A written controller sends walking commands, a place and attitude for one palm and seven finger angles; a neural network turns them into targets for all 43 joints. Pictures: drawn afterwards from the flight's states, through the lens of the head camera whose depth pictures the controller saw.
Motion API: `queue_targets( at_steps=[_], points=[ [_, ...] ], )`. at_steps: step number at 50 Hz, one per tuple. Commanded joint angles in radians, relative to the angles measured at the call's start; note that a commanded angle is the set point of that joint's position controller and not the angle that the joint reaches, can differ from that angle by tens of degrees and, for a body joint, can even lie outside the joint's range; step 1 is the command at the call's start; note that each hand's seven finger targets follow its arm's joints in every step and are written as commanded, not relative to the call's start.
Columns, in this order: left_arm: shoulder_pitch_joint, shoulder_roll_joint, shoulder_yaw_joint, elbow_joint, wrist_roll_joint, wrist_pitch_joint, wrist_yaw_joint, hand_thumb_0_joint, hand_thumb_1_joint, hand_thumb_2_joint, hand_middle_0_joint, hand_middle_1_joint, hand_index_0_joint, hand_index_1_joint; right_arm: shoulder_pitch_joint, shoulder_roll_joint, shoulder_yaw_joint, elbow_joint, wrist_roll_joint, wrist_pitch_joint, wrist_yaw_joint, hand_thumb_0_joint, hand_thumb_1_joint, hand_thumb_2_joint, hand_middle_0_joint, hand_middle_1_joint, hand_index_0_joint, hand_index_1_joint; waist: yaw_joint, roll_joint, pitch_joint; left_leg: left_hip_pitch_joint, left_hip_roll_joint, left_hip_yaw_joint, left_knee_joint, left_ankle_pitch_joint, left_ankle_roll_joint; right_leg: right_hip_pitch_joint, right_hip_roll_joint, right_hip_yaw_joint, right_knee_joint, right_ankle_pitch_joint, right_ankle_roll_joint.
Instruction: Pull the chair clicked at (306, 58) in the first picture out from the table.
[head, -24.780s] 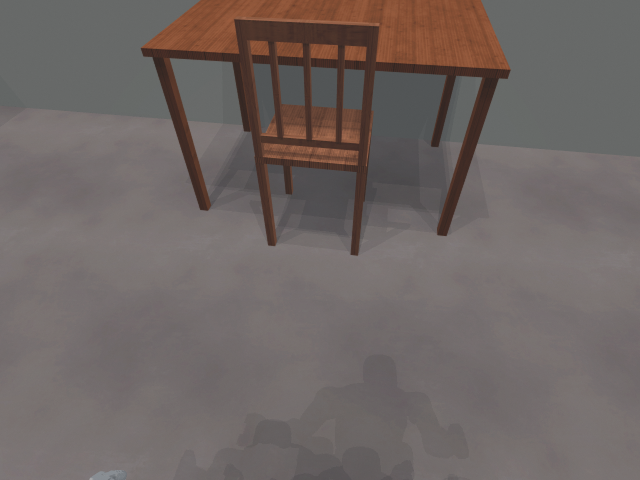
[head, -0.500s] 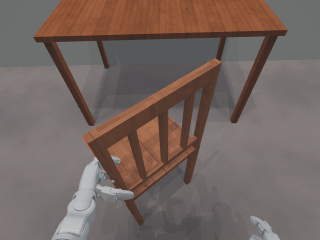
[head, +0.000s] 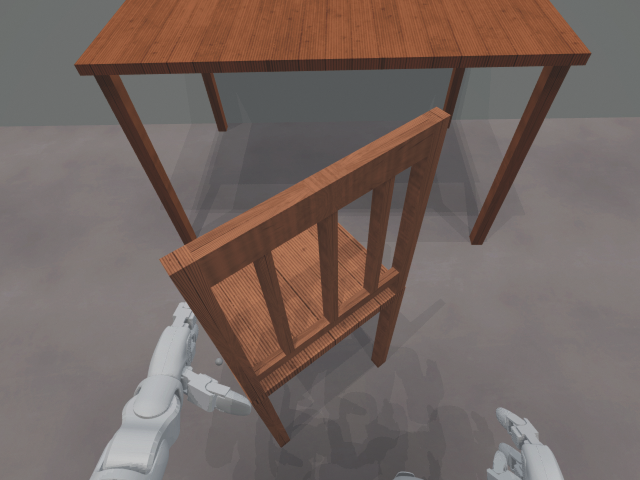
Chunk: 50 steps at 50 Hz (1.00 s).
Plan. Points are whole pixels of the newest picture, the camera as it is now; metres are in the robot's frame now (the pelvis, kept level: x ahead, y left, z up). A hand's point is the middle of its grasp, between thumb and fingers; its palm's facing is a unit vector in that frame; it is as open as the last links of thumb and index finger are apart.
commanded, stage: draw the fingers out of the gap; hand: left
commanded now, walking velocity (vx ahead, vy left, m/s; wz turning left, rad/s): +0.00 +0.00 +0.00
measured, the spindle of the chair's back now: (329, 273) +0.42 +0.00 -0.04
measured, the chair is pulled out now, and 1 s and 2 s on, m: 0.45 0.45 0.45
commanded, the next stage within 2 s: draw the hand back to the body in 0.72 s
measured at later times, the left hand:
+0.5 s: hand (197, 439) +0.19 +0.16 -0.04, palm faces +0.00 -0.98 -0.19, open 17.5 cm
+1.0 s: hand (175, 460) +0.16 +0.16 +0.01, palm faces +0.10 -0.99 -0.06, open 17.5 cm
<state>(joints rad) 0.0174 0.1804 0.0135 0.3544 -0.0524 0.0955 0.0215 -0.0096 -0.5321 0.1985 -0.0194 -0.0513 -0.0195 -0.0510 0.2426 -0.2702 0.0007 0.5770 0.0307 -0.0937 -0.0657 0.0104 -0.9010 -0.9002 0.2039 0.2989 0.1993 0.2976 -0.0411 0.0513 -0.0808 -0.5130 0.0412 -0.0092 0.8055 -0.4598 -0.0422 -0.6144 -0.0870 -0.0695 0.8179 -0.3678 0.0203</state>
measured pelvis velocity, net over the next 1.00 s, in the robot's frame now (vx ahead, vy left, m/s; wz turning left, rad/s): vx -0.01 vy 0.01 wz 0.02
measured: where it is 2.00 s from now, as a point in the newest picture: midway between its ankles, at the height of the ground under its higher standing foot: outside the picture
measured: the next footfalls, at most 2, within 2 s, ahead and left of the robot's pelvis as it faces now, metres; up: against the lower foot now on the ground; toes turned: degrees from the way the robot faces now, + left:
none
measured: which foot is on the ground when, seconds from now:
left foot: down 0.00-1.00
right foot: down 0.00-1.00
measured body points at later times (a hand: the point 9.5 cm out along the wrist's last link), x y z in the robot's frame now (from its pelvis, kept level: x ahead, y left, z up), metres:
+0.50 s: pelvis -0.01 +0.01 -0.01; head +0.03 -0.01 +0.44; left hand +0.18 +0.21 -0.02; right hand +0.17 -0.23 -0.09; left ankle -0.04 +0.15 -0.70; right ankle +0.02 -0.13 -0.70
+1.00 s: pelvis -0.01 +0.01 -0.03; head +0.03 +0.00 +0.42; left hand +0.15 +0.22 +0.01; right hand +0.17 -0.23 -0.10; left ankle -0.04 +0.15 -0.70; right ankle +0.02 -0.13 -0.70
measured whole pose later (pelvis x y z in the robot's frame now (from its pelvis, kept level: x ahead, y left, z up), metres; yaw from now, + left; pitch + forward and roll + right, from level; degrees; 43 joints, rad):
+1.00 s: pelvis -0.01 +0.01 -0.03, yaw +1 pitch +11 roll -1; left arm 0.65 0.17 -0.01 -0.25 -0.15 -0.13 -0.02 -0.01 -0.53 0.20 -0.01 0.00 -0.01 0.00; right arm 0.26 -0.21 -0.02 0.52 0.04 -0.21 -0.09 0.01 -0.90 -0.90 0.20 0.30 0.20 0.30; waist -0.01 0.04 -0.13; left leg -0.66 0.04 -0.05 1.02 -0.55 -0.04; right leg -0.73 -0.10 -0.09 0.98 -0.44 0.03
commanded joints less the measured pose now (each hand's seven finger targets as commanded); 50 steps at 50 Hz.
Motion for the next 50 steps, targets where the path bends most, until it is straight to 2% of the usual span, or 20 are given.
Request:
queue_targets(
  at_steps=[1, 4, 5, 6, 9, 10, 13, 17, 21, 26, 27, 32, 36, 39, 41, 42, 43, 44, 46, 50],
  points=[
    [-0.002, 0.145, 0.080, -0.199, 0.003, -0.047, 0.007, 0.000, -0.550, 0.200, 0.000, 0.000, 0.000, 0.000, -0.030, -0.122, -0.046, -0.155, 0.001, -0.046, -0.007, 0.000, -0.900, -0.900, 0.200, 0.300, 0.200, 0.300, 0.012, -0.093, -0.232, -0.022, -0.028, 0.028, -0.101, 0.313, 0.047, 0.268, 0.025, -0.006, -0.095, 0.323, -0.014],
    [0.029, 0.118, 0.038, -0.298, 0.004, -0.056, 0.006, 0.000, -0.550, 0.200, 0.000, 0.000, 0.000, 0.000, -0.037, -0.117, -0.045, -0.175, 0.002, -0.056, -0.005, 0.000, -0.900, -0.900, 0.200, 0.300, 0.200, 0.300, 0.005, -0.058, -0.236, -0.011, -0.029, 0.029, -0.100, 0.311, 0.048, 0.257, 0.025, -0.006, -0.092, 0.314, -0.014],
    [0.055, 0.143, 0.060, -0.319, 0.001, -0.059, 0.011, 0.000, -0.550, 0.200, 0.000, 0.000, 0.000, 0.000, -0.034, -0.115, -0.048, -0.176, 0.002, -0.060, -0.006, 0.000, -0.900, -0.900, 0.200, 0.300, 0.200, 0.300, 0.006, -0.053, -0.236, -0.007, -0.027, 0.027, -0.097, 0.316, 0.048, 0.255, 0.025, -0.006, -0.092, 0.317, -0.014],
    [0.105, 0.152, 0.074, -0.321, -0.001, -0.059, 0.015, 0.000, -0.550, 0.200, 0.000, 0.000, 0.000, 0.000, -0.038, -0.116, -0.048, -0.179, 0.000, -0.063, -0.008, 0.000, -0.900, -0.900, 0.200, 0.300, 0.200, 0.300, 0.012, -0.079, -0.229, -0.020, -0.027, 0.025, -0.094, 0.317, 0.048, 0.266, 0.027, -0.006, -0.094, 0.323, -0.015],
    [0.130, 0.148, 0.058, -0.386, -0.001, -0.069, 0.014, 0.000, -0.550, 0.200, 0.000, 0.000, 0.000, 0.000, -0.035, -0.114, -0.047, -0.181, 0.003, -0.076, -0.014, 0.000, -0.900, -0.900, 0.200, 0.300, 0.200, 0.300, -0.004, -0.083, -0.203, -0.032, -0.030, 0.025, -0.088, 0.279, 0.050, 0.232, 0.027, -0.004, -0.095, 0.275, -0.009],
    [0.137, 0.134, 0.039, -0.426, 0.002, -0.076, 0.014, 0.000, -0.550, 0.200, 0.000, 0.000, 0.000, 0.000, -0.038, -0.110, -0.046, -0.185, 0.002, -0.085, -0.015, 0.000, -0.900, -0.900, 0.200, 0.300, 0.200, 0.300, -0.003, -0.048, -0.214, -0.017, -0.031, 0.021, -0.086, 0.288, 0.050, 0.224, 0.027, -0.007, -0.090, 0.274, -0.012],
    [0.228, 0.113, 0.011, -0.473, 0.004, -0.080, 0.020, 0.000, -0.550, 0.200, 0.000, 0.000, 0.000, 0.000, -0.041, -0.105, -0.046, -0.189, 0.001, -0.107, -0.019, 0.000, -0.900, -0.900, 0.200, 0.300, 0.200, 0.300, -0.001, -0.029, -0.207, -0.003, -0.029, 0.011, -0.078, 0.292, 0.048, 0.197, 0.029, -0.019, -0.080, 0.250, -0.016],
    [0.238, 0.111, -0.008, -0.491, 0.006, -0.069, 0.017, 0.000, -0.550, 0.200, 0.000, 0.000, 0.000, 0.000, -0.039, -0.110, -0.043, -0.186, -0.001, -0.119, -0.026, 0.000, -0.900, -0.900, 0.200, 0.300, 0.200, 0.300, -0.022, -0.088, -0.169, -0.036, -0.034, 0.002, -0.061, 0.238, 0.052, 0.155, 0.032, -0.020, -0.083, 0.189, -0.009],
    [0.334, 0.116, -0.003, -0.548, 0.014, -0.064, 0.018, 0.000, -0.550, 0.200, 0.000, 0.000, 0.000, 0.000, -0.056, -0.099, -0.043, -0.205, -0.002, -0.127, -0.028, 0.000, -0.900, -0.900, 0.200, 0.300, 0.200, 0.300, 0.000, -0.029, -0.173, -0.035, -0.036, -0.005, -0.055, 0.251, 0.048, 0.147, 0.031, -0.027, -0.063, 0.182, -0.018],
    [0.415, 0.102, -0.024, -0.588, 0.029, -0.042, 0.032, 0.000, -0.550, 0.200, 0.000, 0.000, 0.000, 0.000, -0.068, -0.092, -0.040, -0.223, -0.001, -0.125, -0.030, 0.000, -0.900, -0.900, 0.200, 0.300, 0.200, 0.300, 0.001, -0.056, -0.148, -0.052, -0.033, -0.015, -0.048, 0.224, 0.048, 0.115, 0.035, -0.036, -0.054, 0.138, -0.018],
    [0.417, 0.076, -0.057, -0.619, 0.032, -0.039, 0.031, 0.000, -0.550, 0.200, 0.000, 0.000, 0.000, 0.000, -0.062, -0.087, -0.035, -0.233, -0.001, -0.127, -0.029, 0.000, -0.900, -0.900, 0.200, 0.300, 0.200, 0.300, -0.005, -0.042, -0.148, -0.048, -0.034, -0.013, -0.048, 0.217, 0.049, 0.108, 0.033, -0.035, -0.054, 0.128, -0.017],
    [0.475, 0.080, -0.061, -0.669, 0.044, -0.018, 0.042, 0.000, -0.550, 0.200, 0.000, 0.000, 0.000, 0.000, -0.063, -0.081, -0.034, -0.251, -0.003, -0.121, -0.034, 0.000, -0.900, -0.900, 0.200, 0.300, 0.200, 0.300, -0.004, -0.059, -0.149, -0.067, -0.036, -0.018, -0.031, 0.205, 0.051, 0.096, 0.035, -0.035, -0.045, 0.113, -0.017],
    [0.574, 0.083, -0.051, -0.701, 0.051, -0.011, 0.050, 0.000, -0.550, 0.200, 0.000, 0.000, 0.000, 0.000, -0.077, -0.070, -0.040, -0.260, -0.002, -0.115, -0.037, 0.000, -0.900, -0.900, 0.200, 0.300, 0.200, 0.300, 0.012, -0.052, -0.140, -0.086, -0.037, -0.019, -0.023, 0.205, 0.049, 0.097, 0.036, -0.037, -0.034, 0.114, -0.022],
    [0.603, 0.074, -0.066, -0.742, 0.055, -0.015, 0.050, 0.000, -0.550, 0.200, 0.000, 0.000, 0.000, 0.000, -0.071, -0.062, -0.039, -0.267, -0.003, -0.114, -0.039, 0.000, -0.900, -0.900, 0.200, 0.300, 0.200, 0.300, 0.006, -0.042, -0.143, -0.094, -0.040, -0.014, -0.010, 0.198, 0.051, 0.087, 0.036, -0.034, -0.029, 0.107, -0.019],
    [0.642, 0.096, -0.036, -0.734, 0.051, -0.014, 0.049, 0.000, -0.550, 0.200, 0.000, 0.000, 0.000, 0.000, -0.080, -0.062, -0.045, -0.262, -0.001, -0.111, -0.044, 0.000, -0.900, -0.900, 0.200, 0.300, 0.200, 0.300, 0.012, -0.070, -0.135, -0.113, -0.040, -0.016, -0.002, 0.188, 0.052, 0.087, 0.038, -0.032, -0.031, 0.098, -0.020],
    [0.633, 0.075, -0.062, -0.753, 0.052, -0.019, 0.043, 0.000, -0.550, 0.200, 0.000, 0.000, 0.000, 0.000, -0.071, -0.060, -0.040, -0.266, -0.002, -0.114, -0.045, 0.000, -0.900, -0.900, 0.200, 0.300, 0.200, 0.300, 0.001, -0.055, -0.134, -0.113, -0.043, -0.012, 0.003, 0.183, 0.054, 0.078, 0.037, -0.028, -0.033, 0.092, -0.017],
    [0.534, 0.025, -0.023, -0.893, -0.081, -0.148, 0.021, 0.000, -0.550, 0.200, 0.000, 0.000, 0.000, 0.000, -0.058, -0.054, -0.040, -0.259, -0.001, -0.140, -0.047, 0.000, -0.900, -0.900, 0.200, 0.300, 0.200, 0.300, -0.009, -0.100, -0.117, -0.132, -0.052, -0.022, 0.043, 0.190, 0.047, 0.038, 0.044, -0.043, -0.020, 0.110, -0.017],
    [0.593, 0.071, 0.013, -0.836, -0.075, -0.206, 0.004, 0.000, -0.550, 0.200, 0.000, 0.000, 0.000, 0.000, -0.059, -0.055, -0.046, -0.229, 0.000, -0.156, -0.047, 0.000, -0.900, -0.900, 0.200, 0.300, 0.200, 0.300, 0.011, -0.080, -0.152, -0.127, -0.051, -0.015, 0.054, 0.193, 0.047, 0.046, 0.046, -0.035, -0.006, 0.107, -0.021],
    [0.603, 0.092, 0.047, -0.866, -0.103, -0.292, -0.022, 0.000, -0.550, 0.200, 0.000, 0.000, 0.000, 0.000, -0.048, -0.054, -0.052, -0.212, 0.003, -0.176, -0.040, 0.000, -0.900, -0.900, 0.200, 0.300, 0.200, 0.300, 0.018, -0.023, -0.182, -0.121, -0.049, -0.017, 0.065, 0.224, 0.042, 0.052, 0.044, -0.029, 0.018, 0.137, -0.024],
    [0.608, 0.085, 0.072, -0.820, -0.133, -0.449, -0.097, 0.000, -0.550, 0.200, 0.000, 0.000, 0.000, 0.000, -0.068, -0.047, -0.066, -0.179, 0.013, -0.188, -0.016, 0.000, -0.900, -0.900, 0.200, 0.300, 0.200, 0.300, 0.015, -0.031, -0.158, -0.167, -0.042, -0.020, 0.096, 0.204, 0.034, 0.008, 0.045, -0.027, 0.054, 0.118, -0.025]
  ],
)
